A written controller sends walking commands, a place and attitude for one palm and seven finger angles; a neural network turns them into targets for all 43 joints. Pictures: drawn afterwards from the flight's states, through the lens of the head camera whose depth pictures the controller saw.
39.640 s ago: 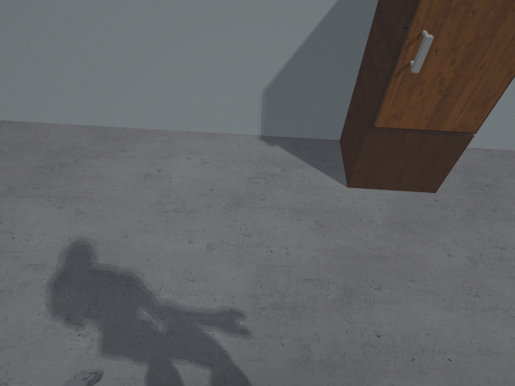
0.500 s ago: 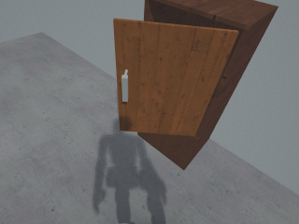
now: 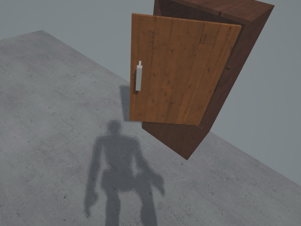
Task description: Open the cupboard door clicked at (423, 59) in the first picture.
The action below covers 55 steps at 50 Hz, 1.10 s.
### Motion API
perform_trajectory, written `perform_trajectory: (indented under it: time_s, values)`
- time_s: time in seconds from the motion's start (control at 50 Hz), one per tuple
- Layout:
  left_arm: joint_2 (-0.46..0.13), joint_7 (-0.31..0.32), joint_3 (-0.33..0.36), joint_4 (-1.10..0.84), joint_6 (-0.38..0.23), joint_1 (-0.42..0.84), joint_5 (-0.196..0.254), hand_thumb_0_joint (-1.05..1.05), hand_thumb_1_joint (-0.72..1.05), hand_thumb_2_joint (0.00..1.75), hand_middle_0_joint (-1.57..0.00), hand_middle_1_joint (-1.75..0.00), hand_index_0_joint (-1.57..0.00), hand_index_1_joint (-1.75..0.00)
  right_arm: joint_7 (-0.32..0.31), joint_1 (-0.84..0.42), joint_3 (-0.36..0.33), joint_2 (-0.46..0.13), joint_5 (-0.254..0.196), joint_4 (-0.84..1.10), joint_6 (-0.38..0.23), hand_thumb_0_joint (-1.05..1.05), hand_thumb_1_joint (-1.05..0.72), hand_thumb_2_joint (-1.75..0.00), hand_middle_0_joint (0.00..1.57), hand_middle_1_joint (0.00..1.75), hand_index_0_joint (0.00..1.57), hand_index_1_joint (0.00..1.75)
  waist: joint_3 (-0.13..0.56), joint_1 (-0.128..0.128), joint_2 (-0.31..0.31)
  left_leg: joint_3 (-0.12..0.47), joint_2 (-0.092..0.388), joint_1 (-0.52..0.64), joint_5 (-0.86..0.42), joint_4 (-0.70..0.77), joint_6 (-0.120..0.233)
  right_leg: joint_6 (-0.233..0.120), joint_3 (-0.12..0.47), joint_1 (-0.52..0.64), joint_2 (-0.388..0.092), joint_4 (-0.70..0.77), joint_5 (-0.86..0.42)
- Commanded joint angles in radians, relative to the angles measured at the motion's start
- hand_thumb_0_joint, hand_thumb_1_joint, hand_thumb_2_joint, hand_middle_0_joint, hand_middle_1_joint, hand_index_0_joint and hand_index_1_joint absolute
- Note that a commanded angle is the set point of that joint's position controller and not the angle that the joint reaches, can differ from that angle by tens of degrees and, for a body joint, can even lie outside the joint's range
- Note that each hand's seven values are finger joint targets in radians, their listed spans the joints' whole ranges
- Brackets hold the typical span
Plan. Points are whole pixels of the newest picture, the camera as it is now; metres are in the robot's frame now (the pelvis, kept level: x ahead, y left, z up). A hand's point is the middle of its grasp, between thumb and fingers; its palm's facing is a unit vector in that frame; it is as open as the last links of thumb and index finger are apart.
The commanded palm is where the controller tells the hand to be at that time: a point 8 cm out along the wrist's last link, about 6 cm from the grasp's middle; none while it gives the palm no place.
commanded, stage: come to a stop and stand still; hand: left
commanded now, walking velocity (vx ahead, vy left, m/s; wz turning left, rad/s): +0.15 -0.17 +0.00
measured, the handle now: (139, 75) +0.73 +0.12 +0.00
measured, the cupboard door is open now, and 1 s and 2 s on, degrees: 39 39 39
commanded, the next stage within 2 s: look again from close up in 0.84 s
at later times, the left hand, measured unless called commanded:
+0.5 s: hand out of the picture +0.09 +0.14 -0.17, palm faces -0.02 -0.98 -0.18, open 7.4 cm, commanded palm none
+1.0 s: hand out of the picture +0.05 +0.15 -0.18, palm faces +0.05 -0.98 -0.21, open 7.4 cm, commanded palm none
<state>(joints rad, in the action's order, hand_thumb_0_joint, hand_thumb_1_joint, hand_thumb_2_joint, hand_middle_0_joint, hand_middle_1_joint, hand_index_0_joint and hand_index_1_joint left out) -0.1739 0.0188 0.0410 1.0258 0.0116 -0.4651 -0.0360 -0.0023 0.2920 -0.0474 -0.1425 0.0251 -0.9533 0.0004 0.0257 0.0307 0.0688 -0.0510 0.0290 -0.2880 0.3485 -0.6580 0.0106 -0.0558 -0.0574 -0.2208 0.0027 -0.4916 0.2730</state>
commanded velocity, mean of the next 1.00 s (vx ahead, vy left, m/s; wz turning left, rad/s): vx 0.01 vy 0.01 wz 0.00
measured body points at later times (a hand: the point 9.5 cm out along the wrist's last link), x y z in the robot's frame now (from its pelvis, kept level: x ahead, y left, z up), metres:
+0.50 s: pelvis +0.00 -0.03 -0.01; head +0.03 -0.03 +0.44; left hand +0.09 +0.20 -0.15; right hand -0.09 -0.22 -0.16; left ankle +0.00 +0.12 -0.74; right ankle +0.04 -0.15 -0.74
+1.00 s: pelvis +0.03 -0.03 +0.00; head +0.06 -0.03 +0.45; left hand +0.05 +0.20 -0.16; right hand +0.12 -0.26 -0.15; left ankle +0.05 +0.07 -0.74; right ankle +0.04 -0.15 -0.74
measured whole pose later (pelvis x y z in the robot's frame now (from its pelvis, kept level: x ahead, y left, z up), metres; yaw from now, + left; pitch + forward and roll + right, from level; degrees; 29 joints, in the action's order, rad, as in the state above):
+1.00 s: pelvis +0.03 -0.03 +0.00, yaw -1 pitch +0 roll +0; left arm -0.16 0.03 0.02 1.01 0.02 -0.27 -0.02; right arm -0.02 0.14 -0.03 -0.16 0.01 -0.98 0.02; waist -0.06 0.03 0.01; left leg -0.09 0.00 -0.27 0.25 -0.51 0.03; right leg 0.00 -0.05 -0.27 -0.04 -0.54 0.27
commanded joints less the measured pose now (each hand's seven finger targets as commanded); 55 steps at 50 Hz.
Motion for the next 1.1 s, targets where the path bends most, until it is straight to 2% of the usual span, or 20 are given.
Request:
perform_trajectory:
  time_s: [0.0,0.02,0.04,0.08,0.12,0.22,0.34,0.38,0.42,0.44,0.46,0.48,0.52,0.56,0.6,0.68,0.78,0.84,0.92,1.08]
  values:
    - [-0.025,-0.026,0.016,-0.083,-0.015,-0.006,0.009,0.0,0.9,0.9,-0.2,-0.3,-0.2,-0.3,-0.031,0.234,-0.028,-0.196,0.01,-0.046,-0.033,0.0,-0.9,-0.9,0.2,0.3,0.2,0.3,-0.062,-0.088,-0.31,0.413,0.316,0.395,0.259,0.447,0.122,0.017,0.015,-0.493,0.004,-0.348,0.274]
    - [-0.057,-0.035,0.024,-0.135,-0.011,0.095,0.0,0.0,0.9,0.9,-0.2,-0.3,-0.2,-0.3,-0.037,0.251,-0.036,-0.246,0.007,-0.044,-0.027,0.0,-0.9,-0.9,0.2,0.3,0.2,0.3,-0.108,-0.117,-0.257,0.57,0.431,0.249,0.392,0.528,0.186,0.016,0.062,-0.544,-0.024,-0.494,0.23]
    - [-0.071,-0.032,0.03,-0.144,0.0,0.143,-0.008,0.0,0.9,0.9,-0.2,-0.3,-0.2,-0.3,-0.04,0.199,-0.026,-0.225,0.007,-0.055,-0.027,0.0,-0.9,-0.9,0.2,0.3,0.2,0.3,-0.129,-0.085,-0.237,0.592,0.417,0.11,0.442,0.56,0.176,0.013,0.124,-0.522,-0.043,-0.587,0.158]
    - [-0.061,-0.048,0.035,-0.117,0.0,0.132,-0.006,0.0,0.9,0.9,-0.2,-0.3,-0.2,-0.3,-0.042,0.094,-0.006,-0.161,0.006,-0.043,-0.042,0.0,-0.9,-0.9,0.2,0.3,0.2,0.3,-0.21,-0.031,-0.149,0.428,0.325,-0.028,0.344,0.577,0.135,0.029,0.11,-0.502,-0.054,-0.688,-0.006]
    - [-0.045,-0.055,0.035,-0.085,0.008,0.087,0.0,0.0,0.9,0.9,-0.2,-0.3,-0.2,-0.3,-0.045,0.085,-0.001,-0.139,0.0,-0.05,-0.055,0.0,-0.9,-0.9,0.2,0.3,0.2,0.3,-0.173,-0.011,-0.192,0.277,0.253,-0.021,0.201,0.546,0.104,0.042,0.099,-0.491,-0.045,-0.747,-0.1]
    - [-0.035,-0.058,0.036,-0.093,0.013,0.15,0.001,0.0,0.9,0.9,-0.2,-0.3,-0.2,-0.3,-0.048,0.157,-0.005,-0.119,0.001,-0.089,-0.063,0.0,-0.9,-0.9,0.2,0.3,0.2,0.3,-0.128,-0.035,-0.193,0.223,0.232,0.028,0.137,0.509,0.122,0.062,0.077,-0.553,-0.059,-0.763,-0.156]
    - [-0.007,-0.047,0.01,-0.135,-0.005,0.287,0.012,0.0,0.9,0.9,-0.2,-0.3,-0.2,-0.3,-0.03,0.189,-0.007,-0.115,0.014,-0.099,-0.047,0.0,-0.9,-0.9,0.2,0.3,0.2,0.3,-0.118,-0.083,-0.231,0.185,0.204,-0.022,0.083,0.494,0.144,0.069,-0.023,-0.319,-0.072,-0.328,-0.017]
    - [0.005,-0.038,0.01,-0.129,-0.012,0.266,0.015,0.0,0.9,0.9,-0.2,-0.3,-0.2,-0.3,-0.028,0.168,-0.01,-0.125,0.015,-0.097,-0.033,0.0,-0.9,-0.9,0.2,0.3,0.2,0.3,-0.091,-0.068,-0.245,0.185,0.217,-0.052,0.083,0.451,0.146,0.069,-0.032,-0.169,-0.053,-0.189,0.039]
    - [-0.018,-0.026,0.016,-0.081,-0.027,0.155,0.016,0.0,0.9,0.9,-0.2,-0.3,-0.2,-0.3,-0.027,0.172,-0.003,-0.101,0.011,-0.105,-0.023,0.0,-0.9,-0.9,0.2,0.3,0.2,0.3,-0.036,-0.019,-0.132,0.14,0.154,-0.099,0.073,0.313,0.092,0.076,-0.034,0.073,-0.021,0.022,-0.024]
    - [-0.055,-0.013,0.017,-0.051,-0.038,0.082,0.019,0.0,0.9,0.9,-0.2,-0.3,-0.2,-0.3,-0.021,0.188,0.005,-0.063,0.001,-0.109,-0.025,0.0,-0.9,-0.9,0.2,0.3,0.2,0.3,0.007,0.007,-0.05,0.082,0.096,-0.168,0.084,0.196,0.049,0.06,0.058,0.225,-0.097,0.105,-0.062]
    - [-0.121,0.0,0.022,-0.029,-0.049,0.032,0.015,0.0,0.9,0.9,-0.2,-0.3,-0.2,-0.3,-0.022,0.208,0.022,0.012,-0.01,-0.099,-0.029,0.0,-0.9,-0.9,0.2,0.3,0.2,0.3,0.04,0.013,0.136,-0.009,0.004,-0.292,0.181,0.013,-0.001,-0.009,0.297,0.322,-0.303,0.157,-0.073]
    - [-0.173,-0.001,0.029,-0.039,-0.04,0.026,0.019,0.0,0.9,0.9,-0.2,-0.3,-0.2,-0.3,-0.022,0.187,0.017,-0.008,-0.009,-0.073,-0.021,0.0,-0.9,-0.9,0.2,0.3,0.2,0.3,0.023,0.015,0.146,0.005,-0.006,-0.275,0.249,-0.123,-0.003,-0.08,0.386,0.213,-0.407,0.216,-0.112]
    - [-0.135,0.008,0.027,-0.073,-0.046,0.168,0.019,0.0,0.9,0.9,-0.2,-0.3,-0.2,-0.3,-0.019,0.159,0.008,-0.02,-0.007,-0.085,0.005,0.0,-0.9,-0.9,0.2,0.3,0.2,0.3,-0.053,-0.028,0.205,0.04,0.025,-0.196,0.158,-0.204,-0.012,-0.109,0.383,-0.002,-0.358,0.271,-0.032]
    - [-0.097,0.017,0.016,-0.094,-0.039,0.244,0.011,0.0,0.9,0.9,-0.2,-0.3,-0.2,-0.3,-0.014,0.141,0.008,-0.009,-0.013,-0.101,0.013,0.0,-0.9,-0.9,0.2,0.3,0.2,0.3,-0.104,-0.051,0.107,0.022,0.026,-0.122,0.082,-0.17,-0.022,-0.103,0.237,-0.087,-0.304,0.232,-0.177]
    - [-0.116,0.021,0.022,-0.098,-0.039,0.235,0.012,0.0,0.9,0.9,-0.2,-0.3,-0.2,-0.3,-0.013,0.127,0.009,0.001,-0.017,-0.095,0.015,0.0,-0.9,-0.9,0.2,0.3,0.2,0.3,-0.056,-0.039,0.077,-0.006,-0.004,-0.082,0.05,-0.065,-0.04,-0.106,0.183,-0.026,-0.287,0.16,-0.383]
    - [-0.138,0.023,0.034,-0.096,-0.019,0.238,0.02,0.0,0.9,0.9,-0.2,-0.3,-0.2,-0.3,-0.017,0.119,0.002,-0.026,-0.017,-0.079,0.018,0.0,-0.9,-0.9,0.2,0.3,0.2,0.3,-0.028,-0.045,0.067,-0.018,-0.018,0.074,-0.129,0.2,-0.042,-0.068,0.169,-0.061,-0.255,0.058,-0.333]
    - [-0.057,0.016,0.016,-0.108,0.007,0.211,0.017,0.0,0.9,0.9,-0.2,-0.3,-0.2,-0.3,-0.025,-0.024,-0.009,-0.126,-0.005,-0.008,0.005,0.0,-0.9,-0.9,0.2,0.3,0.2,0.3,-0.049,-0.006,-0.24,0.169,0.176,-0.01,-0.394,0.325,0.089,0.048,0.01,-0.039,-0.068,-0.112,0.003]
    - [-0.053,0.011,0.005,-0.083,0.003,0.168,0.012,0.0,0.9,0.9,-0.2,-0.3,-0.2,-0.3,-0.028,-0.08,-0.008,-0.128,-0.008,0.013,0.001,0.0,-0.9,-0.9,0.2,0.3,0.2,0.3,-0.022,0.009,-0.163,0.134,0.144,0.012,-0.314,0.302,0.084,0.046,0.04,-0.011,-0.079,-0.052,-0.031]
    - [-0.089,0.012,-0.003,-0.074,-0.016,0.183,0.013,0.0,0.9,0.9,-0.2,-0.3,-0.2,-0.3,-0.021,-0.056,-0.001,-0.103,-0.012,0.004,0.007,0.0,-0.9,-0.9,0.2,0.3,0.2,0.3,-0.003,-0.037,-0.008,0.057,0.055,0.074,-0.146,0.226,0.021,0.011,0.157,-0.05,-0.162,0.085,-0.14]
    - [-0.072,0.012,-0.022,-0.016,-0.03,0.131,0.018,0.0,0.9,0.9,-0.2,-0.3,-0.2,-0.3,-0.022,-0.059,0.021,-0.098,-0.016,-0.051,-0.014,0.0,-0.9,-0.9,0.2,0.3,0.2,0.3,-0.004,-0.028,-0.055,0.072,0.082,0.127,-0.259,0.287,0.023,0.032,0.113,-0.013,-0.129,0.09,-0.19]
